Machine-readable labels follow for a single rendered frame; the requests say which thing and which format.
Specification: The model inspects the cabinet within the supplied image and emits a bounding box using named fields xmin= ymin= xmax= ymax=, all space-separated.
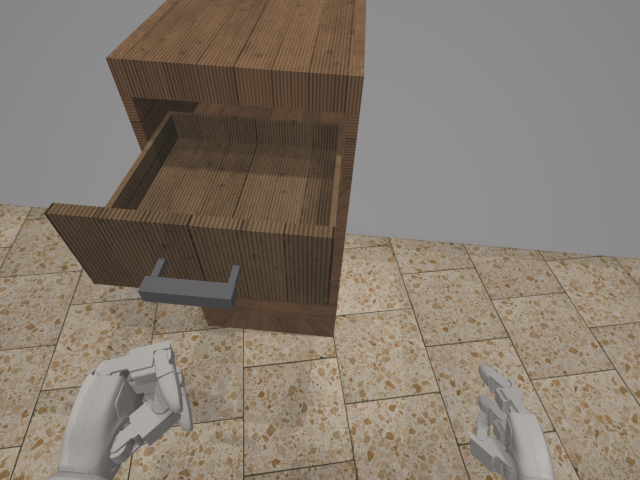
xmin=106 ymin=0 xmax=366 ymax=337

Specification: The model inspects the right robot hand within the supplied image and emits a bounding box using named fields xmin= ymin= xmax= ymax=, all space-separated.
xmin=470 ymin=364 xmax=555 ymax=480

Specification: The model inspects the left robot hand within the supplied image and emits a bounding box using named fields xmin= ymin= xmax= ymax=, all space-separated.
xmin=57 ymin=341 xmax=193 ymax=480

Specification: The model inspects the drawer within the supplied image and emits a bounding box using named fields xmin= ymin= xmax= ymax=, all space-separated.
xmin=44 ymin=111 xmax=344 ymax=305

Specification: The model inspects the handle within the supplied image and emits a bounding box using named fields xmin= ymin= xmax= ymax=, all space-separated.
xmin=138 ymin=258 xmax=241 ymax=310

